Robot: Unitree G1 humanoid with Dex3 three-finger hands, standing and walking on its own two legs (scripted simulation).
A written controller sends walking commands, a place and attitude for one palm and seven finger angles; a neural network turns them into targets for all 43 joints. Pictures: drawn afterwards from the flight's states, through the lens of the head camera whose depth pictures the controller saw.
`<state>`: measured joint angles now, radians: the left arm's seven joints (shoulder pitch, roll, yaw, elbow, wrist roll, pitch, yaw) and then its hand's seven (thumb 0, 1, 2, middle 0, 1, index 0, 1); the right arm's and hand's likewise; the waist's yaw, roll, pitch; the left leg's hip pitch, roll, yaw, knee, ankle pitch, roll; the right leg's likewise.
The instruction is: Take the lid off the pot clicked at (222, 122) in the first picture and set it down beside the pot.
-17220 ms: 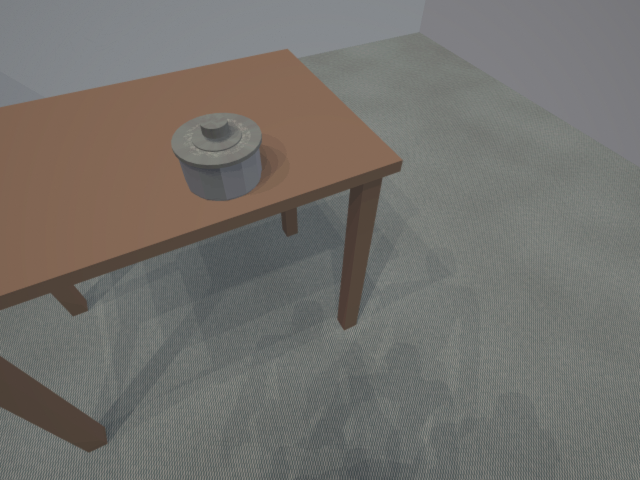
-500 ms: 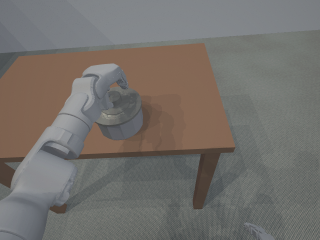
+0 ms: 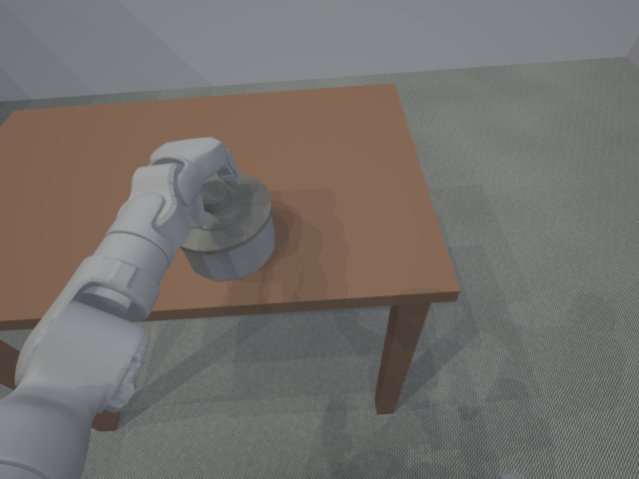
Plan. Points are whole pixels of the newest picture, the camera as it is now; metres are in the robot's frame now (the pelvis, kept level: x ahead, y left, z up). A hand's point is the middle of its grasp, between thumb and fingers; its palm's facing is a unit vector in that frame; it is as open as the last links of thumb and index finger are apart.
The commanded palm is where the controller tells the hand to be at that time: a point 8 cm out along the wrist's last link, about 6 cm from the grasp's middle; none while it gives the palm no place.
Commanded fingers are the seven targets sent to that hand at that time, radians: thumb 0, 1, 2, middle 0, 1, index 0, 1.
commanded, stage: close the fingers and squeeze the knob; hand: left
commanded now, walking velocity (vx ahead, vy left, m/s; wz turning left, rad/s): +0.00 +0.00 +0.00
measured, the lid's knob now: (213, 197) +0.48 +0.14 +0.09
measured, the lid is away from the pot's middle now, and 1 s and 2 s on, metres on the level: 0.00 0.01 0.01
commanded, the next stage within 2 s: lift the lid straight up in 1.70 s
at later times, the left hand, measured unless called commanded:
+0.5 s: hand (201, 205) +0.45 +0.15 +0.11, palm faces -0.35 -0.06 -0.93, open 9.3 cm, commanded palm +0.44 +0.15 +0.17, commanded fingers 0.00 0.08 1.01 -0.58 -0.93 -0.58 -0.93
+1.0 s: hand (206, 202) +0.45 +0.14 +0.11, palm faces -0.34 -0.05 -0.94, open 7.9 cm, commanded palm +0.44 +0.15 +0.17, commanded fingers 0.00 0.41 0.74 -0.76 -1.04 -0.76 -1.04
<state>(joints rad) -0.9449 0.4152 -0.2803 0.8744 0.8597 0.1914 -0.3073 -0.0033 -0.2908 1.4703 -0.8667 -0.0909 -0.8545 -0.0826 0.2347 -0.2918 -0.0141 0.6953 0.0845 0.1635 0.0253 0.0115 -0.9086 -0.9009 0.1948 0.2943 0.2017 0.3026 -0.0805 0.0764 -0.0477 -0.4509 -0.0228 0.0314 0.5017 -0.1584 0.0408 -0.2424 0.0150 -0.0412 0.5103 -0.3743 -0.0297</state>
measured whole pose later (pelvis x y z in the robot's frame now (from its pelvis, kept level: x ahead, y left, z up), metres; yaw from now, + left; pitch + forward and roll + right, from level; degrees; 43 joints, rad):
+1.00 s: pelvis +0.00 +0.00 +0.00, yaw +0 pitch +6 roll +0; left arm -0.93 0.39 -0.30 0.85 0.86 0.21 -0.29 0.01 0.19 0.86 -0.65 -1.00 -0.62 -0.97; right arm 0.22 -0.28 -0.01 0.70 0.09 0.16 0.03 0.01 -0.91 -0.90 0.19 0.29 0.20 0.30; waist -0.07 0.08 -0.05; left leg -0.45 -0.03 0.03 0.50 -0.16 0.04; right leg -0.24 0.01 -0.04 0.51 -0.37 -0.03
